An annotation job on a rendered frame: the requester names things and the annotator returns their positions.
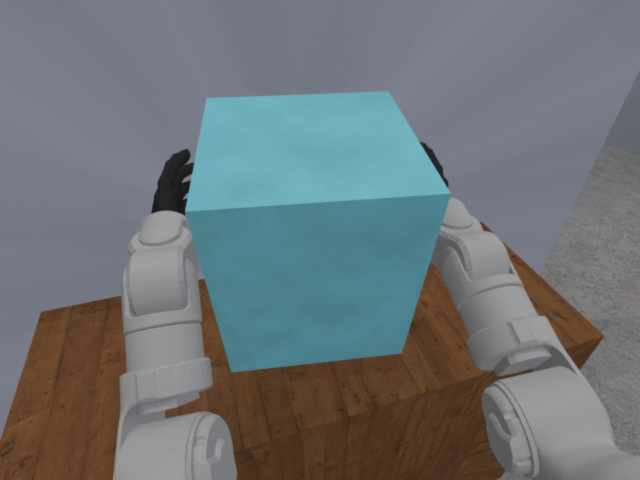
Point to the left robot upper arm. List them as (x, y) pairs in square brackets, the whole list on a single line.
[(196, 446)]

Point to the pedestal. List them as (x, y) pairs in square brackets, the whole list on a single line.
[(411, 416)]

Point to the left robot forearm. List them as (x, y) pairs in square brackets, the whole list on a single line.
[(161, 312)]

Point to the right robot upper arm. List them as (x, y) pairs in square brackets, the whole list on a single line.
[(548, 425)]

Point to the carton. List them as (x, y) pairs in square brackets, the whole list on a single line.
[(314, 218)]

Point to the robot right hand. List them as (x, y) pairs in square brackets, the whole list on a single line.
[(435, 162)]

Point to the robot left hand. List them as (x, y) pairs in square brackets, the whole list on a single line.
[(171, 191)]

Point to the right robot forearm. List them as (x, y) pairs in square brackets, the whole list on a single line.
[(505, 332)]

